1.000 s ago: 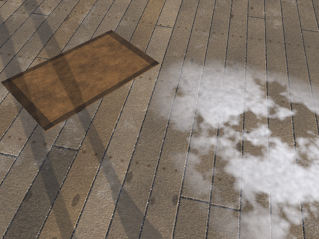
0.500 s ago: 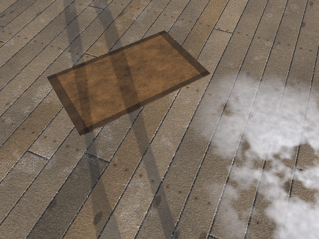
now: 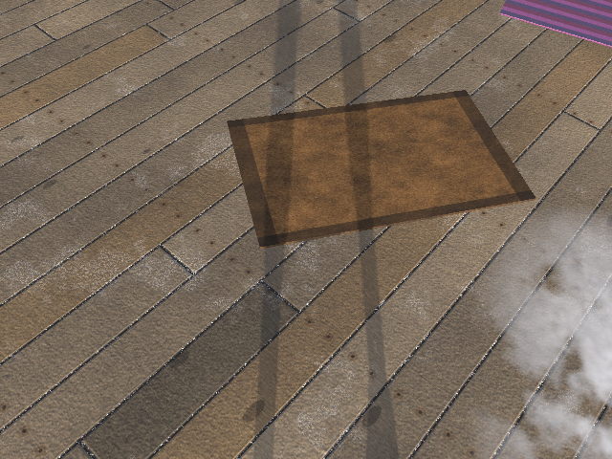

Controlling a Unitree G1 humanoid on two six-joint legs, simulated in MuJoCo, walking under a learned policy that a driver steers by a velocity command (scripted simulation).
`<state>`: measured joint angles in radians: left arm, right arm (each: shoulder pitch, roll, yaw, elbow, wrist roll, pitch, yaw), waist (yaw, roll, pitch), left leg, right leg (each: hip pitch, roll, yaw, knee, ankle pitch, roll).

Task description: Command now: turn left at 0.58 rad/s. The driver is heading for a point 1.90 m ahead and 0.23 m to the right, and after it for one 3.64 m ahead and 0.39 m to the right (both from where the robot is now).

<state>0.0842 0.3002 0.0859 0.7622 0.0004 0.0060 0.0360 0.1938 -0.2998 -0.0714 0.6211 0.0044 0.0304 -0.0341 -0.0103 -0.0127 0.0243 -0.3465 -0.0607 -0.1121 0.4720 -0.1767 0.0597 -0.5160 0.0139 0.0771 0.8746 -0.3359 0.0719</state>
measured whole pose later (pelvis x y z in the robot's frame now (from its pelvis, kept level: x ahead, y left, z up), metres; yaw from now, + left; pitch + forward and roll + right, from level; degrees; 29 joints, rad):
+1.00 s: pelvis -0.02 -0.07 +0.00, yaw -8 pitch +2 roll +2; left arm 0.20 0.30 0.06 0.65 0.00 0.01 0.00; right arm 0.12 -0.32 -0.09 0.67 -0.01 0.03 -0.05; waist 0.02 0.04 0.06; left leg -0.54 0.00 -0.04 1.15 -0.42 -0.07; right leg -0.30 0.05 0.04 0.50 -0.23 -0.07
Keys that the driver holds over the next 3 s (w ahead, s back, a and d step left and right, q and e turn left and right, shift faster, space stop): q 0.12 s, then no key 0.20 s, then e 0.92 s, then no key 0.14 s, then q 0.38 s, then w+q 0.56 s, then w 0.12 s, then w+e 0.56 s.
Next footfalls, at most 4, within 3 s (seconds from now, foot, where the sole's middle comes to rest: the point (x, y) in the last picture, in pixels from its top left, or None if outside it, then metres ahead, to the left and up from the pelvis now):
0.18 right None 0.06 -0.14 -0.78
0.48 left None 0.01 0.11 -0.78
0.82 right None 0.02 -0.15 -0.78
1.38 left None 0.09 0.05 -0.78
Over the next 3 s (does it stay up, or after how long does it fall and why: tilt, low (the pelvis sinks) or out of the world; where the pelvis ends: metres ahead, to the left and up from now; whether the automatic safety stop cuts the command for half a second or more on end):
stays up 0.53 0.04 -0.02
